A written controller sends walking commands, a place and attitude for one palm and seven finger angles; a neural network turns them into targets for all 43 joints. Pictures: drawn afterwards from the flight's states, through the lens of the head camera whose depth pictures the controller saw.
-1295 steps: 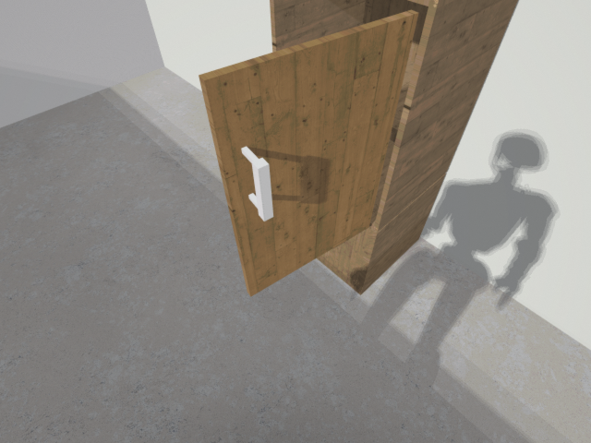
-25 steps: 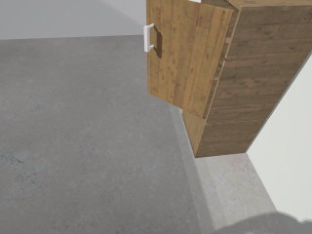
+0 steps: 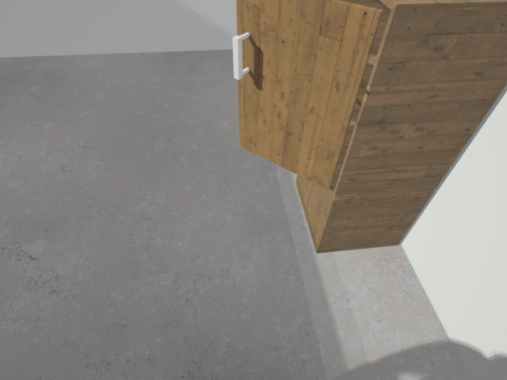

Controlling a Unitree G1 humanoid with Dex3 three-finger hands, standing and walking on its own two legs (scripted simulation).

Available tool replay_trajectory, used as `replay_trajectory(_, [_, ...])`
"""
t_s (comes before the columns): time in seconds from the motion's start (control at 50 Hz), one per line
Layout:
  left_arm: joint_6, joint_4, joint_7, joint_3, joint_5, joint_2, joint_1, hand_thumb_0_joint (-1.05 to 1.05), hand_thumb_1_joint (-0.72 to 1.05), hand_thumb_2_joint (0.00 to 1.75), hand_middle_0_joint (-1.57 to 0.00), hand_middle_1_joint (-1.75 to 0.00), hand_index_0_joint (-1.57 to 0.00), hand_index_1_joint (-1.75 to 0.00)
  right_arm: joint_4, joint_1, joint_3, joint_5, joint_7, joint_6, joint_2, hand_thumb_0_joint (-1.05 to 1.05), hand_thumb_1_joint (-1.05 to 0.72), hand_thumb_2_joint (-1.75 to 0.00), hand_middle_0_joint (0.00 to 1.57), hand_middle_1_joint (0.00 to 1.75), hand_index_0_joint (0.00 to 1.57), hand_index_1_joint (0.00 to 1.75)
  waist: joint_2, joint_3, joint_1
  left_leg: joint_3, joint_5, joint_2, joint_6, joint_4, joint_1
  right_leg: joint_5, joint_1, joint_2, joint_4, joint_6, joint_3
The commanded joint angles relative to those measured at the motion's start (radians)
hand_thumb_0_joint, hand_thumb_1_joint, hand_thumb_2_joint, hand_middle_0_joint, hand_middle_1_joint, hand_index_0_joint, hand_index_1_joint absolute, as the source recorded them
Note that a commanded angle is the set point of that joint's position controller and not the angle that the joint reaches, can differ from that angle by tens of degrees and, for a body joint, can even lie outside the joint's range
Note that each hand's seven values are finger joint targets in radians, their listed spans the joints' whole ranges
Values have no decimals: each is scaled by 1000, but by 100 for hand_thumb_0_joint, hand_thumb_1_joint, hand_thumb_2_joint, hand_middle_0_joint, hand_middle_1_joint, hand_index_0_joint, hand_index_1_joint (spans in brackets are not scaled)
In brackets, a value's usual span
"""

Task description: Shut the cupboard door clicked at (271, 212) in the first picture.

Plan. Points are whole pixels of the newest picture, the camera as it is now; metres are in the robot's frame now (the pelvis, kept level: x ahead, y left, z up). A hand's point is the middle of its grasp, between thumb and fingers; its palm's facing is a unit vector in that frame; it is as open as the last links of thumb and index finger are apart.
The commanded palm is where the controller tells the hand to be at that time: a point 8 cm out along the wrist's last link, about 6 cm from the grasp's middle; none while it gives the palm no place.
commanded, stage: look to check the result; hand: left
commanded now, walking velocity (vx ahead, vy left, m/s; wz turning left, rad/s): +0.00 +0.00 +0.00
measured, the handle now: (242, 56) +0.99 +0.08 +0.05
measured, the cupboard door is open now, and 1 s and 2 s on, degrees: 47 47 47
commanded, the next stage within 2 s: walk to a spot facing it in 0.22 s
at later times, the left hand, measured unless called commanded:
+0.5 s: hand out of the picture +0.00 +0.17 -0.18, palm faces +0.07 -0.98 -0.20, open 7.4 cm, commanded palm none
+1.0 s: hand out of the picture +0.06 +0.23 -0.16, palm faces +0.32 -0.91 -0.27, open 7.4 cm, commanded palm none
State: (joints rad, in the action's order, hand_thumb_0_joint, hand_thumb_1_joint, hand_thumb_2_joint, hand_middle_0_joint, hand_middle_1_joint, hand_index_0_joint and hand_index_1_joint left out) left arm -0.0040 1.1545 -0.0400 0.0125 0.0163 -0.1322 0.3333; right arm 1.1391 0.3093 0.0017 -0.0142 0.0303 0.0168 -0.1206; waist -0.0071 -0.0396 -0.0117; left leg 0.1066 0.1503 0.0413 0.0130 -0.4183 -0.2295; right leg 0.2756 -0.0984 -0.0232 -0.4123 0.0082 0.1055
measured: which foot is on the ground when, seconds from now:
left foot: down 0.00-1.00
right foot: down 0.00-0.66, up 0.68-1.00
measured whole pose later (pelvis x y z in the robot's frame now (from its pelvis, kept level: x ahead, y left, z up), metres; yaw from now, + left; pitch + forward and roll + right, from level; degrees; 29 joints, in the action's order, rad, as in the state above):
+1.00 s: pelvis +0.00 -0.01 +0.00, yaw +21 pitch +3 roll -2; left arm 0.04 0.87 -0.02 0.07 0.03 -0.23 0.07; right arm 0.94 0.21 0.06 -0.04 0.01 0.04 -0.22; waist -0.03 -0.09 -0.05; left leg -0.11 0.11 -0.05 0.03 -0.45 -0.39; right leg 0.43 -0.40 -0.02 -0.84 -0.05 -0.02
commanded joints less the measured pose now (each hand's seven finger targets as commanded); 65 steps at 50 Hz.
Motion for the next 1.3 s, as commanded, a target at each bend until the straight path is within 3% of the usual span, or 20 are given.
replay_trajectory(0.0, [-9,-23,-2,17,-4,-100,75,0,90,90,-20,-30,-20,-30,-23,62,20,1,5,-12,-103,0,-90,-90,20,30,20,30,10,-62,-2,-98,-26,76,10,72,50,-43,-124,-91,123,34,-96])
replay_trajectory(0.38, [1,-41,-2,30,-3,-116,57,0,90,90,-20,-30,-20,-30,-45,30,23,0,0,-3,-113,0,-90,-90,20,30,20,30,10,-67,4,-103,-50,63,4,26,-1,-41,-98,-112,84,33,-69])
replay_trajectory(0.48, [17,-104,-4,68,5,-180,12,0,90,90,-20,-30,-20,-30,-98,-4,43,-4,-12,20,-113,0,-90,-90,20,30,20,30,126,-62,9,-51,30,8,-13,-219,-119,-10,-123,-252,99,112,-103])
replay_trajectory(0.54, [15,-154,-6,81,17,-194,-49,0,90,90,-20,-30,-20,-30,-142,-39,59,-6,-19,28,-116,0,-90,-90,20,30,20,30,170,-66,4,-48,274,21,-28,-430,-206,-232,-108,-351,65,172,-85])
replay_trajectory(0.58, [15,-175,-6,91,19,-207,-71,0,90,90,-20,-30,-20,-30,-164,-39,62,-1,-27,21,-124,0,-90,-90,20,30,20,30,112,-54,-6,-56,227,46,-27,-306,-177,-358,-89,-353,-56,141,-21])
replay_trajectory(0.6, [17,-185,-1,92,12,-217,-77,0,90,90,-20,-30,-20,-30,-162,-1,61,-1,-29,15,-136,0,-90,-90,20,30,20,30,28,-27,-20,-75,2,50,-13,-189,-97,-356,-106,-303,-177,86,48])
replay_trajectory(0.62, [23,-202,3,92,0,-186,-48,0,90,90,-20,-30,-20,-30,-157,55,67,-10,-25,5,-190,0,-90,-90,20,30,20,30,-189,6,-32,-285,-378,148,49,-46,-11,-175,-203,-184,-374,-2,107])
replay_trajectory(0.64, [29,-235,3,79,-10,-145,-52,0,90,90,-20,-30,-20,-30,-149,98,80,-16,-12,2,-260,0,-90,-90,20,30,20,30,-383,31,-45,-549,-646,309,169,52,88,359,-364,-47,-588,-58,72])
replay_trajectory(0.68, [44,-266,0,80,3,-155,-148,0,90,90,-20,-30,-20,-30,-149,100,90,-19,-2,5,-271,0,-90,-90,20,30,20,30,-260,55,-54,-569,-161,294,178,135,26,320,-411,-60,-751,-21,-101])
replay_trajectory(0.72, [36,-274,12,87,10,-165,-177,0,90,90,-20,-30,-20,-30,-187,33,85,-20,3,-1,-263,0,-90,-90,20,30,20,30,-131,45,-37,-526,-9,249,137,142,-2,179,-449,-61,-775,-38,-130])
replay_trajectory(0.78, [25,-282,22,83,8,-155,-166,0,90,90,-20,-30,-20,-30,-212,-2,86,-18,6,-11,-263,0,-90,-90,20,30,20,30,-55,113,-19,-461,-107,191,136,114,66,110,-441,-44,-696,-58,-129])
replay_trajectory(0.94, [38,-338,20,76,5,-165,-189,0,90,90,-20,-30,-20,-30,-253,-51,113,-24,-13,16,-302,0,-90,-90,20,30,20,30,-176,104,-24,-516,-1,136,133,126,1,161,-304,19,-392,-63,-107])
replay_trajectory(1.02, [33,-311,14,92,1,-215,-27,0,90,90,-20,-30,-20,-30,-303,-147,124,-13,-23,31,-286,0,-90,-90,20,30,20,30,-153,124,53,-462,130,29,53,59,-204,25,20,35,-21,-39,-81])
replay_trajectory(1.04, [26,-315,9,106,14,-280,-3,0,90,90,-20,-30,-20,-30,-311,-138,122,-3,-29,36,-234,0,-90,-90,20,30,20,30,41,121,60,-364,269,-73,-13,-113,-342,133,110,-123,136,20,-240])
replay_trajectory(1.06, [21,-342,1,119,29,-363,-57,0,90,90,-20,-30,-20,-30,-327,-137,117,0,-30,32,-182,0,-90,-90,20,30,20,30,300,61,63,-186,375,-183,-76,-477,-470,249,21,-426,264,142,-586])
replay_trajectory(1.08, [24,-369,-7,101,16,-343,-162,0,90,90,-20,-30,-20,-30,-322,-138,129,-13,-36,34,-255,0,-90,-90,20,30,20,30,198,13,19,-225,401,-98,-57,-692,-397,194,-176,-478,248,175,-511])
replay_trajectory(1.1, [26,-399,-5,88,16,-311,-269,0,90,90,-20,-30,-20,-30,-326,-88,123,-18,-46,43,-217,0,-90,-90,20,30,20,30,126,-12,-46,-206,350,-93,-52,-785,-379,113,-229,-411,206,168,-383])
replay_trajectory(1.14, [4,-387,-2,76,11,-238,-252,0,90,90,-20,-30,-20,-30,-295,-95,115,-15,-52,44,-217,0,-90,-90,20,30,20,30,181,-13,-51,-171,258,-44,-68,-841,-409,-208,-131,-289,99,133,-242])
replay_trajectory(1.22, [-6,-348,-3,83,10,-261,-99,0,90,90,-20,-30,-20,-30,-329,-176,90,-3,-60,41,-190,0,-90,-90,20,30,20,30,203,44,13,-82,259,-40,-85,-654,-389,-648,79,-274,-19,106,-88])
replay_trajectory(1.28, [-9,-309,3,93,12,-280,13,0,90,90,-20,-30,-20,-30,-352,-251,74,-4,-66,35,-176,0,-90,-90,20,30,20,30,209,58,65,-40,272,-33,-70,-517,-381,-612,184,-295,-14,94,-87])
